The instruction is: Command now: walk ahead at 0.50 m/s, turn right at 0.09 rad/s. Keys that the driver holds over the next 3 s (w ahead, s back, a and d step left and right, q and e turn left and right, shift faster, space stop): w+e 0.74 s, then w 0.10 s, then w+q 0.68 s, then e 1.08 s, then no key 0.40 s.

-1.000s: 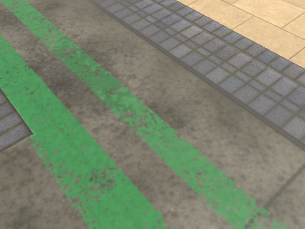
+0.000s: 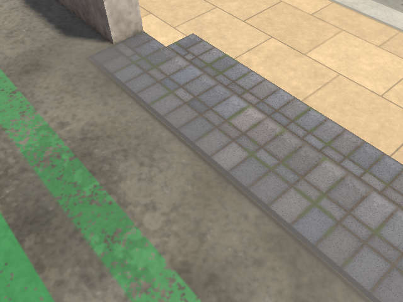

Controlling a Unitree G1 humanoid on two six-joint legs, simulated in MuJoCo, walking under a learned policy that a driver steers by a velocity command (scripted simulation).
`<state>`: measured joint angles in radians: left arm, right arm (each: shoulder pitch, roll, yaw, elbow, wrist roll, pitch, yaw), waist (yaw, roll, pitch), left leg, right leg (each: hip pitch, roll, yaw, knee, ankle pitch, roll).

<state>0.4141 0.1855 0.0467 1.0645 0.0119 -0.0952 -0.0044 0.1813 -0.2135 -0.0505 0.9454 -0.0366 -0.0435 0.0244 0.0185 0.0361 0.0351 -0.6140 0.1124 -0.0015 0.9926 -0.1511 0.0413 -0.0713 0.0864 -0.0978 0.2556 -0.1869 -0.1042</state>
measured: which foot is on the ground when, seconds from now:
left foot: up 0.00-0.24, down 0.26-0.82, up 0.84-1.00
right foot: down 0.00-0.28, up 0.30-0.78, down 0.80-1.00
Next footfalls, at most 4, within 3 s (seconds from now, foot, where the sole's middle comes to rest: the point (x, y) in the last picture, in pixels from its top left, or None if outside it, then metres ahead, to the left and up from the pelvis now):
0.26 left None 0.32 0.12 -0.78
0.80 right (268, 298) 0.51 -0.15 -0.78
1.38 left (253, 215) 0.83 -0.12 -0.78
1.84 right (285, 171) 1.03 -0.27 -0.78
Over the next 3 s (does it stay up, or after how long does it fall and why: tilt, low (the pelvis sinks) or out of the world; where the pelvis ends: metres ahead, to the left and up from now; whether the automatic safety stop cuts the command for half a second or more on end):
stays up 0.96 -0.13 -0.01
